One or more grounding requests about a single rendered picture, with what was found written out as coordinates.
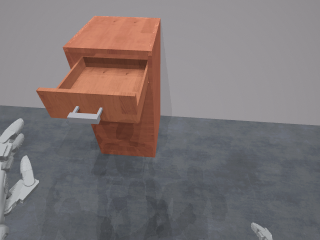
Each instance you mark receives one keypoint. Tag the cabinet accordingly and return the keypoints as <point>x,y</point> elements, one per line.
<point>125,37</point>

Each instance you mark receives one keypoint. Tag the drawer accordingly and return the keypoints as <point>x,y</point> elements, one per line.
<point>115,84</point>

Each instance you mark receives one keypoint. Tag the handle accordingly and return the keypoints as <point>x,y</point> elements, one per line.
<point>85,118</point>

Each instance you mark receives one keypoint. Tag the right robot hand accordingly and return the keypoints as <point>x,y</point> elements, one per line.
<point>262,233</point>

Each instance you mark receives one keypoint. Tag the left robot hand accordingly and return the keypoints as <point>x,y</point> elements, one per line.
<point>10,142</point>

